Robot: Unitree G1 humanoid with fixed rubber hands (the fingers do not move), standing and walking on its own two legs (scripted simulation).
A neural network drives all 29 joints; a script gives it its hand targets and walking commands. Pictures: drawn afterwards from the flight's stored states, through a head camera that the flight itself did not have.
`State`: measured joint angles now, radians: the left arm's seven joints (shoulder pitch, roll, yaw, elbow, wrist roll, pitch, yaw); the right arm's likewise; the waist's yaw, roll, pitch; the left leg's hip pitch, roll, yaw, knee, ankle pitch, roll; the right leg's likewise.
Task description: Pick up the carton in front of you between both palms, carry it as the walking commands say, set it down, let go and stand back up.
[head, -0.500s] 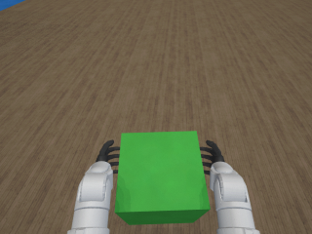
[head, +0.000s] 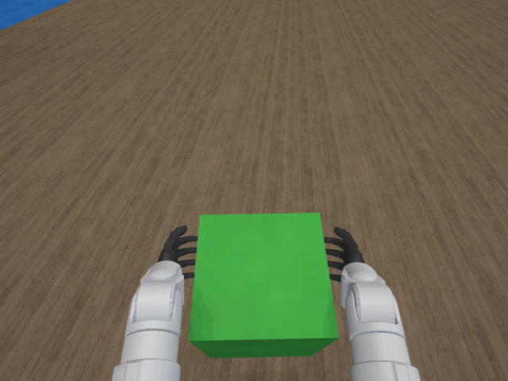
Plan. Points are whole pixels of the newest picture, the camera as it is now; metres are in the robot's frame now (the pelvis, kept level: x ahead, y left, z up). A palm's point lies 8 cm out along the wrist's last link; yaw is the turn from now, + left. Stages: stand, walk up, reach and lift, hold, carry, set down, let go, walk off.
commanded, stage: carry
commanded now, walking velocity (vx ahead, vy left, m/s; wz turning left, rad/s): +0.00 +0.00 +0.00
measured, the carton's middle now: (260, 291) +0.32 +0.00 -0.06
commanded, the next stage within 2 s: hold in 0.42 s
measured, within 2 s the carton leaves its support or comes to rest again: neither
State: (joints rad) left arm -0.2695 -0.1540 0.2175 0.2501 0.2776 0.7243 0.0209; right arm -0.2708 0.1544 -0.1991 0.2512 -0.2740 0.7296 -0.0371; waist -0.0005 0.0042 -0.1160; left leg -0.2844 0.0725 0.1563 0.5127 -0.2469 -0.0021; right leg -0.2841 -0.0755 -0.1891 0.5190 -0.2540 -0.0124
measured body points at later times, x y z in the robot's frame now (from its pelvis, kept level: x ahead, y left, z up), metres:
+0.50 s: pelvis -0.01 +0.00 +0.00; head -0.04 -0.01 +0.45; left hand +0.29 +0.15 +0.04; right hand +0.29 -0.15 +0.04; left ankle +0.01 +0.12 -0.74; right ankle +0.01 -0.11 -0.74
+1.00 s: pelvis -0.03 +0.02 +0.01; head -0.09 +0.02 +0.45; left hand +0.29 +0.14 +0.05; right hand +0.27 -0.16 +0.05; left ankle +0.01 +0.13 -0.74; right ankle +0.01 -0.11 -0.74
